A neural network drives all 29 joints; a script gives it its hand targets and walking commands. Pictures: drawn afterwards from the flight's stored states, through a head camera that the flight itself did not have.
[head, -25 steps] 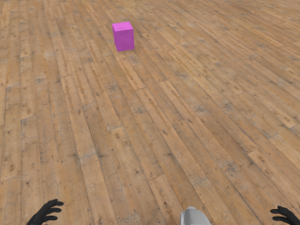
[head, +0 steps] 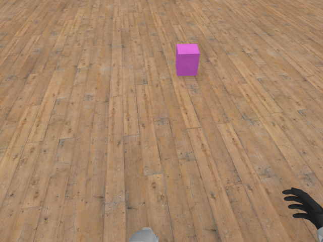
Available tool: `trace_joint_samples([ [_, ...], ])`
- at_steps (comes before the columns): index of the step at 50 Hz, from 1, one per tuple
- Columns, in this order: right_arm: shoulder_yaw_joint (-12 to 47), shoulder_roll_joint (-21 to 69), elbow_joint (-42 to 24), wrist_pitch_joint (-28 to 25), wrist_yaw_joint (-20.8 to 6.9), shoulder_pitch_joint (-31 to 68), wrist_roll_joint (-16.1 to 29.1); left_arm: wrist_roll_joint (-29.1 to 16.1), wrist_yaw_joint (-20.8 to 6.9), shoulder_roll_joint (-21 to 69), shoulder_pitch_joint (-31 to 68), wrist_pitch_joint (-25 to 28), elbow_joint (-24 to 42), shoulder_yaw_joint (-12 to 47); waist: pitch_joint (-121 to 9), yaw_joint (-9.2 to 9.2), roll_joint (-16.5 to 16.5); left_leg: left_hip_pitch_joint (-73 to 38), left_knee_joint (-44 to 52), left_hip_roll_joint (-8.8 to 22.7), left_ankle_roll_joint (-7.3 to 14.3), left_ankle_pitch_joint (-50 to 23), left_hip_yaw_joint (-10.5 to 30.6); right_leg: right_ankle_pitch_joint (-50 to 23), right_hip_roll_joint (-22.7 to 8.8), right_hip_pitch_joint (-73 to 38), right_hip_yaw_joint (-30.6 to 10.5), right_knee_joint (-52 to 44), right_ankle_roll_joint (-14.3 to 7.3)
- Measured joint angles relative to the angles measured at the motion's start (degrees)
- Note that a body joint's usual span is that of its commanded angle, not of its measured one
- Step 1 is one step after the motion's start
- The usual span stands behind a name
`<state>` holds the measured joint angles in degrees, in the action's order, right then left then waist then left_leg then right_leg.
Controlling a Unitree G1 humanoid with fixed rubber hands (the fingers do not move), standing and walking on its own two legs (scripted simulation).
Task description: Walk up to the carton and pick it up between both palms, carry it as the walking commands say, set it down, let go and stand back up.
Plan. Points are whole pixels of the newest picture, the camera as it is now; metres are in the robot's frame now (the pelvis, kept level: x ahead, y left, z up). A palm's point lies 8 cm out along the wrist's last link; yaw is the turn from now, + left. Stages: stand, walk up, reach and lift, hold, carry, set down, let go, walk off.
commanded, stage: walk up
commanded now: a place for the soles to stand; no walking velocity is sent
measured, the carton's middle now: (186, 60) +1.92 -0.02 -0.63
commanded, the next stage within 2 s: none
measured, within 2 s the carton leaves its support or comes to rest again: neither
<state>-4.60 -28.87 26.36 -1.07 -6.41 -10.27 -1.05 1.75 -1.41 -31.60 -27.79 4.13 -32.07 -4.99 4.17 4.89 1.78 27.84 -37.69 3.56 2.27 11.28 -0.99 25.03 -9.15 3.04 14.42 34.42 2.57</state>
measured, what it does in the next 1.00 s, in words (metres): walks ahead: left foot, then right foot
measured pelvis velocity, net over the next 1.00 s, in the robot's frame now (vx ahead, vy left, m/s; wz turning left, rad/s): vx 0.54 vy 0.02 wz -0.15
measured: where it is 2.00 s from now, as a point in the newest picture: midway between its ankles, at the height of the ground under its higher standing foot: (179, 131)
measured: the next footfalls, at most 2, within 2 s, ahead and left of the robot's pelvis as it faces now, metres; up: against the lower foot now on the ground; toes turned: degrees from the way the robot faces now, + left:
left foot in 0.02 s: +0.20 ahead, +0.12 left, +0.00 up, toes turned +2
right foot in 0.44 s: +0.43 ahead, -0.16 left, +0.00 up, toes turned -11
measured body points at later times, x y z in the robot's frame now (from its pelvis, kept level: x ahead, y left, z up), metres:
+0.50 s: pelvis +0.28 -0.02 -0.02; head +0.30 -0.02 +0.43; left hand +0.50 +0.28 -0.05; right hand +0.30 -0.37 -0.09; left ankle +0.20 +0.12 -0.66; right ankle +0.39 -0.15 -0.72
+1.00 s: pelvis +0.54 +0.02 +0.00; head +0.55 +0.04 +0.45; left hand +0.73 +0.32 -0.07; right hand +0.59 -0.34 -0.03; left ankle +0.55 +0.13 -0.72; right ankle +0.62 -0.13 -0.68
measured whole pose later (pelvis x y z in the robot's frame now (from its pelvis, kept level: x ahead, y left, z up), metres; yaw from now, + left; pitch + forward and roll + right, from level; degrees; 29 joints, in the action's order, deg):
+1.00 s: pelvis +0.54 +0.02 +0.00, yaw -9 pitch -4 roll +1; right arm -4.5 -28.6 30.4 -3.7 -0.7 -21.2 -1.3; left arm 0.8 -3.2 -27.9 -18.3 1.3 -31.8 -4.3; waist 4.5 -1.5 -3.9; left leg 11.7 -37.9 3.0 1.3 21.8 -8.7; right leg 19.7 -3.7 30.6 0.3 53.9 -1.4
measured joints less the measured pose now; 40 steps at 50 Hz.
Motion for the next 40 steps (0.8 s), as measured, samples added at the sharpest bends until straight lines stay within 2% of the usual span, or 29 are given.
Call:
trace_joint_samples([
  [1,-0.1,-0.7,-0.2,-0.4,0.5,0.2,-0.3,-0.3,-0.1,-0.3,-0.4,-0.4,-0.1,-0.1,0.0,-0.02,-0.7,-1.2,0.6,-1.0,0.7,-0.4,-0.3,2.0,-1.4,0.5,-0.6,3.5,-0.9],
  [2,-0.2,-1.3,-0.3,-0.8,1.4,0.5,-0.7,-0.8,-0.3,-0.2,-0.3,-0.9,-0.2,-0.1,0.3,-0.34,-1.1,-0.8,-1.7,-1.7,1.1,-1.5,-0.7,3.2,-2.3,2.9,-2.5,10.9,-2.1],
  [5,0.4,-0.7,0.5,-1.1,4.5,-0.7,0.0,-1.5,-0.7,0.1,1.9,-2.3,0.2,0.0,0.8,-1.58,-3.7,-2.0,-6.1,-3.0,0.8,2.8,-1.8,1.6,2.0,13.4,-14.5,34.9,-4.8],
  [7,1.0,0.4,1.9,-1.5,5.5,-2.9,0.2,-1.7,-0.8,0.6,3.9,-2.5,0.3,0.4,0.8,-2.36,-5.7,-5.3,-4.5,-3.5,0.3,4.3,-2.7,-1.5,4.2,18.4,-18.0,38.7,-4.7],
  [9,1.3,1.2,3.3,-1.8,5.8,-5.1,0.1,-1.5,-1.1,1.5,5.6,-2.6,-0.1,0.7,0.3,-3.29,-6.9,-8.7,-2.1,-3.6,0.3,5.4,-3.6,-3.5,5.0,22.3,-19.2,35.1,-3.8],
  [12,1.1,1.6,4.5,-2.7,5.8,-7.9,0.1,-1.1,-1.5,2.9,7.4,-2.9,-0.6,0.7,0.0,-4.95,-7.3,-13.4,1.1,-3.1,0.2,7.1,-5.2,-5.7,5.3,26.9,-18.6,26.5,-3.1],
  [18,0.0,0.3,5.9,-2.8,5.1,-13.3,0.3,-0.1,-3.0,4.7,11.3,-2.9,0.8,0.4,0.6,-7.97,-5.3,-21.6,4.1,-1.4,-1.2,12.3,-7.6,-13.6,4.3,28.9,-12.5,8.7,-5.0],
  [21,-0.2,-0.2,6.7,-2.3,4.8,-16.3,0.4,0.0,-2.8,4.0,13.0,-2.1,2.5,0.4,0.2,-8.96,-3.5,-22.8,-0.5,0.4,-2.0,17.8,-7.2,-13.5,5.8,25.3,-10.2,2.9,-6.7],
  [22,-0.2,0.0,7.0,-2.2,4.7,-17.3,0.3,0.0,-2.3,3.1,13.4,-1.6,3.3,0.3,-0.2,-8.89,-3.4,-20.6,-6.7,1.0,-1.3,19.8,-6.7,-13.9,6.0,24.7,-10.3,2.6,-7.3],
  [23,-0.3,0.2,7.5,-1.7,4.6,-17.1,0.5,0.0,-1.4,2.8,13.8,-1.3,3.6,0.1,0.0,-8.3,-2.7,-17.3,-15.0,0.9,-0.7,19.8,-4.1,-15.2,6.5,25.5,-10.1,5.3,-6.7],
  [25,-0.2,0.5,7.2,-0.5,4.5,-14.9,1.1,0.0,0.2,3.3,13.5,-1.1,3.6,-0.1,0.8,-7.81,-0.4,-10.0,-29.9,-1.4,-0.2,18.0,2.9,-12.9,7.4,25.3,-9.3,9.0,-5.6],
  [27,0.3,1.2,6.2,-0.1,4.3,-12.2,0.9,0.0,1.1,3.8,12.5,-1.0,2.8,0.1,1.3,-7.38,1.5,-4.2,-34.1,-2.0,-0.8,15.8,5.6,-10.8,7.9,22.8,-8.5,8.6,-5.0],
  [31,1.4,2.2,4.3,0.3,2.8,-8.5,0.2,0.2,1.1,3.9,10.1,-0.2,1.5,0.6,1.3,-5.63,2.8,2.6,-23.5,1.0,-2.1,11.7,3.6,-8.7,7.4,16.2,-7.3,4.9,-4.2],
  [33,1.5,2.2,3.5,0.4,1.8,-7.4,0.4,0.5,0.7,3.1,8.9,0.1,1.3,0.5,1.1,-4.4,2.2,3.3,-15.7,2.0,-1.8,9.2,2.0,-7.2,6.3,13.4,-7.2,3.9,-3.3],
  [36,0.7,1.7,2.2,0.2,0.9,-6.3,0.8,0.4,-0.2,1.4,7.0,-0.1,1.0,0.1,0.5,-2.86,0.3,0.8,-6.5,1.6,-1.4,4.3,0.3,-3.3,4.0,10.4,-7.9,5.2,-2.2],
  [38,-0.1,0.4,1.3,-0.4,1.2,-6.2,0.8,0.3,-0.6,0.5,5.6,-0.8,0.8,-0.4,-0.2,-2.56,-1.2,-2.1,-3.9,0.1,-0.9,4.4,-1.1,2.0,1.9,10.1,-9.1,9.9,-3.2],
  [39,-0.4,-0.2,1.0,-0.8,1.8,-6.1,0.7,-0.2,-0.7,0.5,5.3,-1.3,0.6,-0.7,-0.3,-2.65,-1.9,-2.0,-5.7,-0.6,-0.6,3.3,-1.9,5.3,1.6,11.4,-10.7,15.1,-3.8],
  [40,-0.5,-0.5,0.9,-1.0,2.6,-5.9,0.6,-0.7,-0.6,0.6,5.2,-1.9,0.5,-1.0,-0.3,-2.78,-2.6,-2.1,-7.8,-1.0,-0.3,4.2,-2.6,6.5,2.7,13.8,-13.7,21.8,-4.3],
])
